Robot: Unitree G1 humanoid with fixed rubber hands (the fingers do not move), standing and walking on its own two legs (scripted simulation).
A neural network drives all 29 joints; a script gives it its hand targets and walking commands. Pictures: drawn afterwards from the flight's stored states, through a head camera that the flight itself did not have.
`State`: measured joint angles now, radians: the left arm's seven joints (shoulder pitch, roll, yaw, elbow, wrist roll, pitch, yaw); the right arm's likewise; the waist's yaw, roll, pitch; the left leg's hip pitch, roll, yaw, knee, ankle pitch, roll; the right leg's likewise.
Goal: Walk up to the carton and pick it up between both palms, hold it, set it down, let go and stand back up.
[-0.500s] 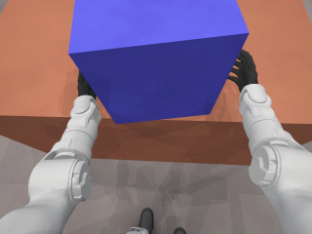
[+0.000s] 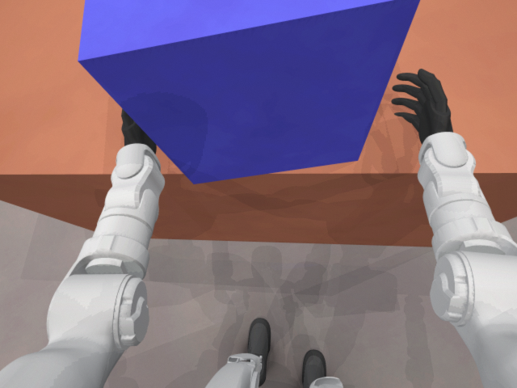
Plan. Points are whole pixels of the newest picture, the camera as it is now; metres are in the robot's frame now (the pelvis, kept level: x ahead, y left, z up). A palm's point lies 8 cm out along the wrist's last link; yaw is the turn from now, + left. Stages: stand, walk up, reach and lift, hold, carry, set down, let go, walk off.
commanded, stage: set down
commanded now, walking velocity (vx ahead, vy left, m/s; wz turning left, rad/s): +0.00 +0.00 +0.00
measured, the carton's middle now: (253, 42) +0.59 +0.06 +0.07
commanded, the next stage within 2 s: none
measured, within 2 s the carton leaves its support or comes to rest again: neither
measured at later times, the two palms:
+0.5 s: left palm (126, 212) +0.36 +0.23 +0.00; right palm (463, 194) +0.41 -0.22 -0.02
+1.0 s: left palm (72, 233) +0.31 +0.27 +0.05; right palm (481, 229) +0.34 -0.18 +0.09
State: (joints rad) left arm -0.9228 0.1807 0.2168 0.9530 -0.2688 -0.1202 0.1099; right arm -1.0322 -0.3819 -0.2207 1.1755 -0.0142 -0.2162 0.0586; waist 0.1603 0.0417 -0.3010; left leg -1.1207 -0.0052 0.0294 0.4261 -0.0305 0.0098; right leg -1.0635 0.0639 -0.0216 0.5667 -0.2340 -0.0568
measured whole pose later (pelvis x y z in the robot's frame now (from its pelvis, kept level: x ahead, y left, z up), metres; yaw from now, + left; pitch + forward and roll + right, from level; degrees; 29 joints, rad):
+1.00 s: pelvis -0.08 +0.07 +0.01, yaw -7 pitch +19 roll -3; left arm -0.51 0.15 0.11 0.38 -0.11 0.24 0.23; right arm -0.68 -0.40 -0.15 0.95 0.28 -0.05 0.19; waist 0.09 -0.11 -0.18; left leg -0.85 -0.02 0.03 0.58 -0.08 0.03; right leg -0.77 0.04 -0.01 0.61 -0.20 -0.06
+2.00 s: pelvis -0.03 +0.02 +0.03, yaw -6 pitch +10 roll -1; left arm 0.24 0.08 -0.10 0.14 -0.13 -0.03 0.24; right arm 0.21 -0.54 0.00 0.54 0.42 -0.33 0.32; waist 0.03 0.04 -0.14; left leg -0.54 0.00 0.02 0.51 -0.14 0.02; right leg -0.46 0.05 -0.01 0.53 -0.24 -0.04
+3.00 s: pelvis +0.00 +0.02 +0.03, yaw -7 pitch +10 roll +0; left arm 0.29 0.10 -0.10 0.05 -0.03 0.15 0.21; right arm 0.25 -0.43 0.00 0.54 0.42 -0.25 0.26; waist -0.04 -0.06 -0.10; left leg -0.48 -0.02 0.03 0.51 -0.19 0.02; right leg -0.41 0.04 -0.01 0.53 -0.29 -0.04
